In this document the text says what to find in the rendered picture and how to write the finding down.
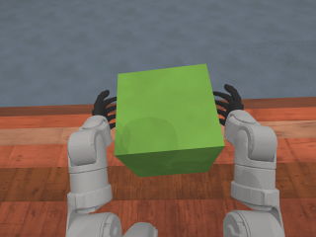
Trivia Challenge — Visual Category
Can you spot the carton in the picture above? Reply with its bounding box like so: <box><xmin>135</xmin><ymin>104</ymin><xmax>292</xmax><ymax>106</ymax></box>
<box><xmin>114</xmin><ymin>63</ymin><xmax>225</xmax><ymax>178</ymax></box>

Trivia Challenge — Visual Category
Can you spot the robot left forearm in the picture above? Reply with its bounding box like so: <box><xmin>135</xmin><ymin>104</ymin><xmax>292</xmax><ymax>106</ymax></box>
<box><xmin>65</xmin><ymin>115</ymin><xmax>113</xmax><ymax>237</ymax></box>

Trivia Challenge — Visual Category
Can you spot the left robot thigh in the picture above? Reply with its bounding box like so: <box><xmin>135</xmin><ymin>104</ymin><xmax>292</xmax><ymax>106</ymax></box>
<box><xmin>122</xmin><ymin>222</ymin><xmax>158</xmax><ymax>237</ymax></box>

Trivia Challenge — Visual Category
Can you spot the right robot hand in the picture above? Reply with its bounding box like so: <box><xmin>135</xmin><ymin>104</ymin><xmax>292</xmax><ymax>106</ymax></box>
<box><xmin>212</xmin><ymin>84</ymin><xmax>244</xmax><ymax>126</ymax></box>

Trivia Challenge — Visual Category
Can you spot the left robot upper arm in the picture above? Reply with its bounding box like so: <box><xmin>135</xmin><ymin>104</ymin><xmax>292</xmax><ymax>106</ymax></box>
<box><xmin>66</xmin><ymin>212</ymin><xmax>122</xmax><ymax>237</ymax></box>

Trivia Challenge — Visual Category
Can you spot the left robot hand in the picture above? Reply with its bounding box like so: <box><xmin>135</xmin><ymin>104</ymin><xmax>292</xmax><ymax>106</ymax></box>
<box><xmin>92</xmin><ymin>90</ymin><xmax>118</xmax><ymax>129</ymax></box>

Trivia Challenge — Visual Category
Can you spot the robot right forearm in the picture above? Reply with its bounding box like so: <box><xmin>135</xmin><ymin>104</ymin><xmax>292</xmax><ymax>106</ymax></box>
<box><xmin>223</xmin><ymin>110</ymin><xmax>285</xmax><ymax>237</ymax></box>

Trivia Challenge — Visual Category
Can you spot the right robot upper arm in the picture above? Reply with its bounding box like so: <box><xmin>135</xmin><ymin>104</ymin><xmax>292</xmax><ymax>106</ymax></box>
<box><xmin>223</xmin><ymin>209</ymin><xmax>284</xmax><ymax>237</ymax></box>

